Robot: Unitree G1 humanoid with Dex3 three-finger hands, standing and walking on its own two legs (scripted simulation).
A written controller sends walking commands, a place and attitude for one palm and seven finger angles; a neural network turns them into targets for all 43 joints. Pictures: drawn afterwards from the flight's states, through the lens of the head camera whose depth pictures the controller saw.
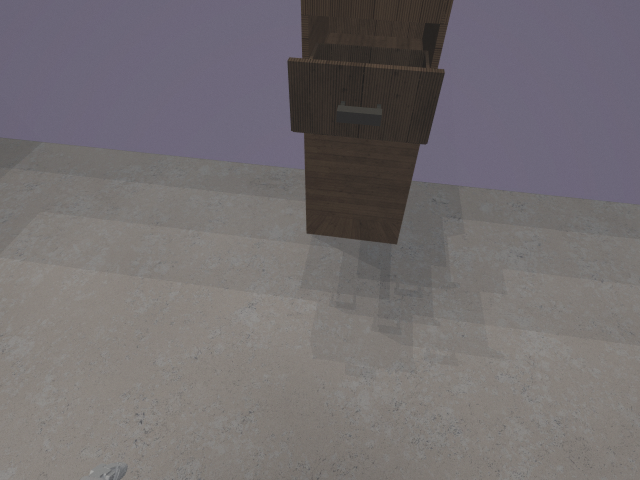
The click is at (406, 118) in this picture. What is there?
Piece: drawer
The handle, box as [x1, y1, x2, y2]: [336, 101, 381, 125]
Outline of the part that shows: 338,105 336,121 379,125 380,123 380,104 377,104 376,108 345,106 344,101 341,101 341,103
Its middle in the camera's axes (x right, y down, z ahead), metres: +0.09 -0.30 +0.90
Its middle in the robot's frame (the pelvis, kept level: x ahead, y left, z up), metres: +0.88 -0.04 +0.02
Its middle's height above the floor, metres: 0.79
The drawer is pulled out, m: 0.29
